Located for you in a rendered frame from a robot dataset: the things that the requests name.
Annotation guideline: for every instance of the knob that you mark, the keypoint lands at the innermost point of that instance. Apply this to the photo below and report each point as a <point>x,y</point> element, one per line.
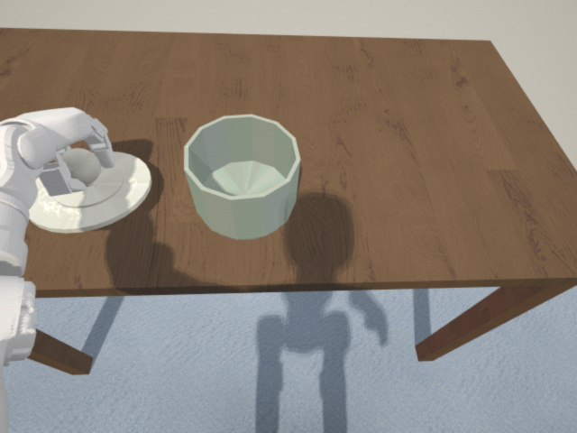
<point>86,166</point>

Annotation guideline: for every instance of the robot left upper arm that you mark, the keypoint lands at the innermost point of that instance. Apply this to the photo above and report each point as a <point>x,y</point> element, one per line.
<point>17,330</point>

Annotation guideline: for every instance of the table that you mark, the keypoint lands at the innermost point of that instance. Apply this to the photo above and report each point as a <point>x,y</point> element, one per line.
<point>423,165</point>

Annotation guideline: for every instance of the lid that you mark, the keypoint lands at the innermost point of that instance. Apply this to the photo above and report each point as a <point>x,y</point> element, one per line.
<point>116,193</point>

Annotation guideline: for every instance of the left robot hand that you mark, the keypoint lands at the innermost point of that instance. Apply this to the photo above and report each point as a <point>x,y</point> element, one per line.
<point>67,126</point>

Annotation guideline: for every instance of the pot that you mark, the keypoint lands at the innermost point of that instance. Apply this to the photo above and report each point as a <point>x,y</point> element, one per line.
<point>242,171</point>

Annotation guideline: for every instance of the robot left forearm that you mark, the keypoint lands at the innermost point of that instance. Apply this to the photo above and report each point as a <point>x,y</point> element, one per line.
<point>25,147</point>

